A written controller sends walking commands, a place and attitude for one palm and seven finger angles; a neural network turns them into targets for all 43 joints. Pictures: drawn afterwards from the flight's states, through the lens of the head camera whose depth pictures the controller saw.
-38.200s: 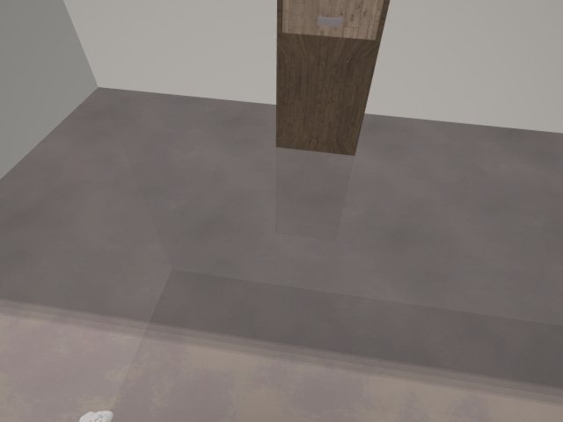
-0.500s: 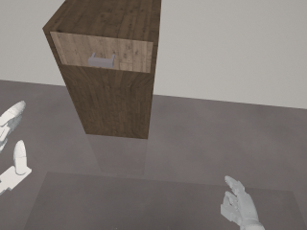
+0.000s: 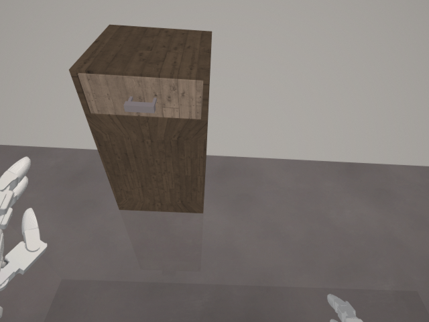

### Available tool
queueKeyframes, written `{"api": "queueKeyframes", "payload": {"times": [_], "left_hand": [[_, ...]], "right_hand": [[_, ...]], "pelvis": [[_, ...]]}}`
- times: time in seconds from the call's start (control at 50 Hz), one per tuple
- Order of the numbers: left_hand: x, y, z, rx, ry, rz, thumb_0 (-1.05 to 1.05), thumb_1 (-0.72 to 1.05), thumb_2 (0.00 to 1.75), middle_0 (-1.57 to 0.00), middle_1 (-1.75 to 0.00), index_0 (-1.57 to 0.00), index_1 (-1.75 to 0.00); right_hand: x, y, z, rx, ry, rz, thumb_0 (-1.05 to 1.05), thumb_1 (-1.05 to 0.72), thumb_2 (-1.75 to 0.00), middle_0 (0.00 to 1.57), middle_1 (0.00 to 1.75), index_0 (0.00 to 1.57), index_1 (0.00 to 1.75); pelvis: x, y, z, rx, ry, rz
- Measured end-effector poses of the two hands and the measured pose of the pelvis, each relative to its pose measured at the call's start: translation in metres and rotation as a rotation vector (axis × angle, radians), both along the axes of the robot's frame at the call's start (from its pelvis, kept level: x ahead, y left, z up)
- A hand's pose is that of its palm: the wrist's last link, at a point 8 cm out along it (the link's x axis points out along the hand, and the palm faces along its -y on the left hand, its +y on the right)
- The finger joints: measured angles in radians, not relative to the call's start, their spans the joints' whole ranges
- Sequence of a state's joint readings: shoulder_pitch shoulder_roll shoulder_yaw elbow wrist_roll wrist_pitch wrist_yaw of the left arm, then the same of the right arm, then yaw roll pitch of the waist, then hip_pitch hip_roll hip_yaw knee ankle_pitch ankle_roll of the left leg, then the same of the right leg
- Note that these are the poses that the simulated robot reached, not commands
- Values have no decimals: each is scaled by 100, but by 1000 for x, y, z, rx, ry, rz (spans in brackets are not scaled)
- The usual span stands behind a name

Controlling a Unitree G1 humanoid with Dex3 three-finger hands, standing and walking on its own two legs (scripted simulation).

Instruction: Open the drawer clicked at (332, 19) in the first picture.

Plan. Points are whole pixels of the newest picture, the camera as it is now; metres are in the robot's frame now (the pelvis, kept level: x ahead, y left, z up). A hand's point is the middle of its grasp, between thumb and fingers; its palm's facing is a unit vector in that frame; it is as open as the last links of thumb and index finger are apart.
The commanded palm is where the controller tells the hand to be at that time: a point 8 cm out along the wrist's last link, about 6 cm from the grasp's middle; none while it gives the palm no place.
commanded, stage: stop stepping back and stand still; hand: left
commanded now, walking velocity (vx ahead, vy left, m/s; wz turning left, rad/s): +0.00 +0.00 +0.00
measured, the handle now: (141, 103) +0.82 +0.27 -0.04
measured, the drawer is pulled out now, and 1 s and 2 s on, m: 0.00 0.00 0.00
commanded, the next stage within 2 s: let the arm hang, fingers relaxed in 0.46 s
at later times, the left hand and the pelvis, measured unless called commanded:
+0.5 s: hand (22, 250) +0.18 +0.26 +0.15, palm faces +0.37 -0.83 -0.41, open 7.4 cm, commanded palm +0.12 +0.30 +0.18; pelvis -0.01 +0.02 +0.00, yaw +0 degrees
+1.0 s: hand out of the picture -0.02 +0.19 -0.18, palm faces -0.06 -0.99 -0.15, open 7.4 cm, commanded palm none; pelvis -0.02 +0.01 +0.00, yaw +0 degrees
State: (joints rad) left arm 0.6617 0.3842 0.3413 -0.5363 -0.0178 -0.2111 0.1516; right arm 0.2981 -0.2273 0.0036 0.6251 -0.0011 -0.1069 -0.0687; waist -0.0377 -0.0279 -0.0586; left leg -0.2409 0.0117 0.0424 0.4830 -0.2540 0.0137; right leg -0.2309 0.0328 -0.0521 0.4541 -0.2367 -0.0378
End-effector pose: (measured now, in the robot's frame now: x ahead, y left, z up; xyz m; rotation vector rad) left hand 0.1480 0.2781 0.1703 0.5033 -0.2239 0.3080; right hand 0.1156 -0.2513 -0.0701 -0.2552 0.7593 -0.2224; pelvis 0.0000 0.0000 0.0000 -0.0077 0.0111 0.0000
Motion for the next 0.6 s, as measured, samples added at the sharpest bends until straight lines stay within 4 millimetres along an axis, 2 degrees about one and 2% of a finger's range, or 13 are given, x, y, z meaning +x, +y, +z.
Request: {"api": "queueKeyframes", "payload": {"times": [0.22, 0.34, 0.56, 0.58, 0.6], "left_hand": [[-10, 11, -3, -26, 5, 24, 2, 89, 90, -21, -30, -21, -30], [-11, 19, -6, -46, 12, 47, 2, 89, 90, -21, -30, -21, -30], [-4, 23, -5, -36, 30, 35, 2, 89, 90, -21, -30, -21, -30], [-1, 23, -13, -20, 53, 21, 1, 89, 90, -21, -30, -21, -30], [5, 26, -30, -20, 120, 10, 1, 89, 90, -21, -30, -20, -30]], "right_hand": [[24, 38, 4, 56, -73, 84, 1, -90, -90, 20, 30, 20, 30], [33, 52, 6, 66, -81, 112, 1, -90, -90, 20, 30, 20, 30], [33, 53, 4, 58, -59, 102, 1, -90, -90, 20, 30, 20, 30], [33, 52, 1, 64, -57, 115, 1, -90, -90, 20, 30, 20, 30], [33, 49, -6, 69, -38, 133, 1, -90, -90, 20, 30, 20, 30]], "pelvis": [[-9, 12, 0, -9, 0, -3], [-10, 17, 0, -11, 3, -1], [-8, 22, 1, -11, 9, 1], [-9, 23, 0, -13, 13, 8], [-10, 25, -2, -13, 16, 13]]}}
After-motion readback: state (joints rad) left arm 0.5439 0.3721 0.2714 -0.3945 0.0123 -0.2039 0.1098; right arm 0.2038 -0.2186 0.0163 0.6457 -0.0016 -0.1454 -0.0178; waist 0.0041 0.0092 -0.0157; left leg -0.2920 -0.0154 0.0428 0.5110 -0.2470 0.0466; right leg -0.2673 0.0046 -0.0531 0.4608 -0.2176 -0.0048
